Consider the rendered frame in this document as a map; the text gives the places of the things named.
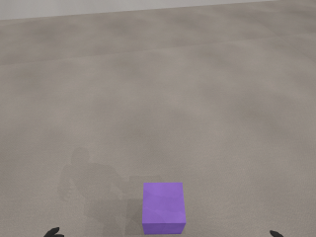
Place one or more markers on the robot left hand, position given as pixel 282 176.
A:
pixel 52 233

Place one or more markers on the carton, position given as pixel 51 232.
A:
pixel 163 208

